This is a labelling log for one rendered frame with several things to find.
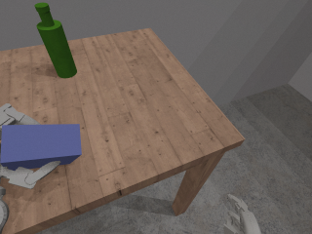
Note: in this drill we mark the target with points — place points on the robot right hand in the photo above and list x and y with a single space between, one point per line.
246 223

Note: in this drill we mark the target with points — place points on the robot left hand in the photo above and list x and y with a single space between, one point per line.
22 177

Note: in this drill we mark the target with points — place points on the sponge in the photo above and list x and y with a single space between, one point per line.
34 146

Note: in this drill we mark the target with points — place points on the robot left forearm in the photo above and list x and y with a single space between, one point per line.
4 209

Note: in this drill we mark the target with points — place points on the table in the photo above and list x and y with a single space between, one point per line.
142 117

